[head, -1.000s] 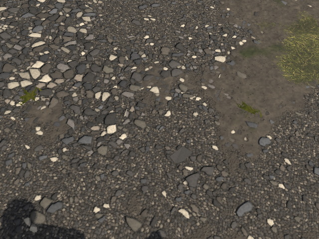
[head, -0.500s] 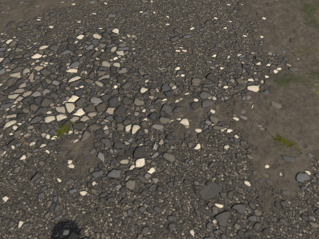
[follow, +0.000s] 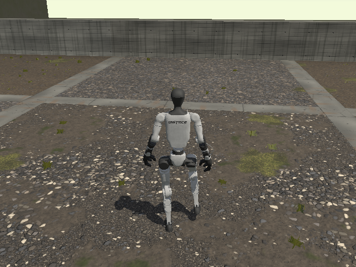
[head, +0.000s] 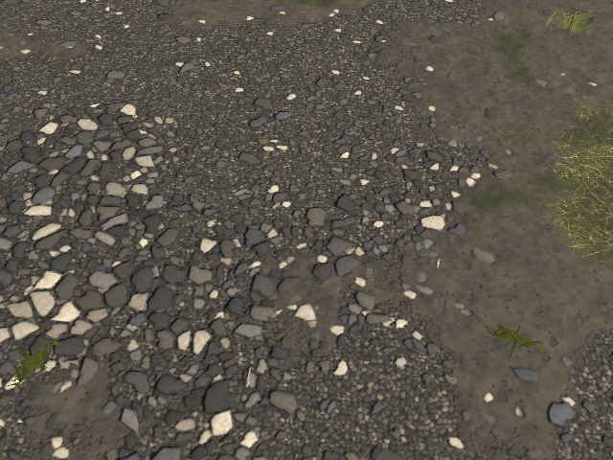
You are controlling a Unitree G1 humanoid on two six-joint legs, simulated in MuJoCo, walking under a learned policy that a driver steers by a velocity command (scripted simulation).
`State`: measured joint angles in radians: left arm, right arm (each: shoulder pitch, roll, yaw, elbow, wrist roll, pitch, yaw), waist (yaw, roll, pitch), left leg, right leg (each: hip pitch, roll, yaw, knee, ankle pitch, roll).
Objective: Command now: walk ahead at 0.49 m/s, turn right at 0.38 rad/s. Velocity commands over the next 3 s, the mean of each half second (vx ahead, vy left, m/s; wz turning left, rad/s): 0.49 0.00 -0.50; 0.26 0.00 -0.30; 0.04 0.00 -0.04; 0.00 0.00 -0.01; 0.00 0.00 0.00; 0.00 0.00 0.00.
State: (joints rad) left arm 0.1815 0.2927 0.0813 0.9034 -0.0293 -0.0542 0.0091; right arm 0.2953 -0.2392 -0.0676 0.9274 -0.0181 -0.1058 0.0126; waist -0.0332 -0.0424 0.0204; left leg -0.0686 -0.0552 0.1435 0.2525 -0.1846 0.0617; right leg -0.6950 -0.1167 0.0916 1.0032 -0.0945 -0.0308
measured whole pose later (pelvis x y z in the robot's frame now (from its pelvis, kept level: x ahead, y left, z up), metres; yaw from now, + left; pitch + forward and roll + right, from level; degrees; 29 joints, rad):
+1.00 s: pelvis +0.51 -0.07 -0.01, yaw -25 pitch +1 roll +1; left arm 0.21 0.27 0.05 0.73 0.00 0.03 0.03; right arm 0.14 -0.22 -0.02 0.81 -0.02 -0.04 0.02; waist -0.01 -0.02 0.05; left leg -0.36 -0.03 0.03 0.47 -0.13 0.04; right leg -0.38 -0.04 0.06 0.68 -0.33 0.05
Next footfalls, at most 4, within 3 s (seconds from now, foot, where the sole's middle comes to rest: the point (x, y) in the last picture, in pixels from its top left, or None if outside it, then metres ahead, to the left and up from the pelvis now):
0.26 right None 0.33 -0.14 -0.78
0.72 left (318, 396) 0.66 -0.02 -0.78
1.04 right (419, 454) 0.52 -0.24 -0.78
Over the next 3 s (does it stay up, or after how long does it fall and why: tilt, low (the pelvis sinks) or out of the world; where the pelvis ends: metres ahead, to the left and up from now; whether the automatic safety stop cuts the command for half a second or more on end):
stays up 0.56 -0.11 -0.01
